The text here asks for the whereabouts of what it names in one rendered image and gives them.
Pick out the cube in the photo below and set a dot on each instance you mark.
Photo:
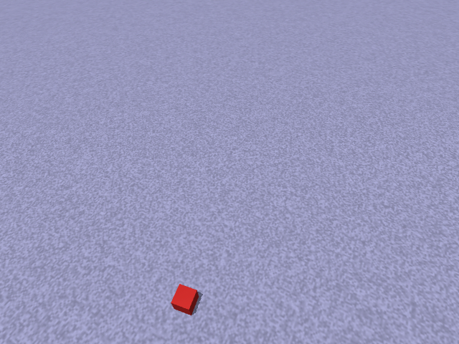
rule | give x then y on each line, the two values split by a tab
185	299

